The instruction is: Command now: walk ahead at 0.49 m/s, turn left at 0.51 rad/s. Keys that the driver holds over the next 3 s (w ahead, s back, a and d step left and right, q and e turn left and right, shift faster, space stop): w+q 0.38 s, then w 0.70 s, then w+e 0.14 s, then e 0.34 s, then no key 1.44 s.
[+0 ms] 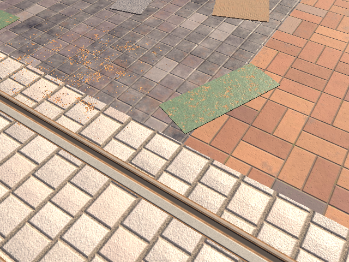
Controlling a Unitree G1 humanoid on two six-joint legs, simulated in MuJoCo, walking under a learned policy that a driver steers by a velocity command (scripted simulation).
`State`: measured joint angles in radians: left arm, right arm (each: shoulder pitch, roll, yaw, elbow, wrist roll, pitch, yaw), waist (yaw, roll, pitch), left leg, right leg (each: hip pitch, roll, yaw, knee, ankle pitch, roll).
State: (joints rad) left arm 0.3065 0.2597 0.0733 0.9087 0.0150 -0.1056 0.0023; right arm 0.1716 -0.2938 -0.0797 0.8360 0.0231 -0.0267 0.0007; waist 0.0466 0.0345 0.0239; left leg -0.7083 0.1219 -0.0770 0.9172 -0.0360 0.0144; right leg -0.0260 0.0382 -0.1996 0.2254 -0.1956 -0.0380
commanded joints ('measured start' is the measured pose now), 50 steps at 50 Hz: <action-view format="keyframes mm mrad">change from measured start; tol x32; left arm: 1 -73 156 31 -72 -6 -10 15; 31 -409 105 -13 -248 -20 -23 -39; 38 113 278 52 -119 -8 -19 -42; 50 -44 166 9 -102 -24 -4 -16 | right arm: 1 -64 -16 8 -74 -5 -12 23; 12 260 -335 -107 -77 19 2 20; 38 358 -1 21 -91 -9 -37 -11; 50 -6 -32 21 -171 -21 -46 -4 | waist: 1 -11 -51 71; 13 -161 141 -420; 31 -141 40 33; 38 12 -357 -413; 50 -21 -92 -10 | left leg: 1 20 16 37 -131 104 -1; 10 401 -169 218 -330 -141 136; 13 1150 225 -790 -621 -423 437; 21 530 45 -207 -719 144 288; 30 615 40 -144 -686 17 202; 36 704 15 -112 -313 511 130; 39 -5 -182 -121 406 -530 30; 50 53 5 31 -96 -46 -28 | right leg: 1 -76 -297 74 -151 150 -132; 10 86 -304 -62 384 846 -49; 13 -738 -6 253 1190 -410 66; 26 -516 -104 210 392 352 88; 33 -590 -83 228 257 213 5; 36 -199 -51 186 249 197 -75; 38 426 -424 865 171 -47 -300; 50 -118 -226 334 -94 271 -192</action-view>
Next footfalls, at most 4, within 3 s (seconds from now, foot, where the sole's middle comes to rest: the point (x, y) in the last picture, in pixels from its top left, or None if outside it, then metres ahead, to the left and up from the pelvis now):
0.22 left None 0.28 0.16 -0.78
0.72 right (176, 228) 0.64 0.04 -0.78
1.24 left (105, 182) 0.84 0.37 -0.78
1.70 right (159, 161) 0.97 0.14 -0.78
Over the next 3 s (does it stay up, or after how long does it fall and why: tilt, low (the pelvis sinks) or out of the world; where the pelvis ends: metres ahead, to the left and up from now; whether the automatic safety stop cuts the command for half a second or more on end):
stays up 0.91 0.28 -0.01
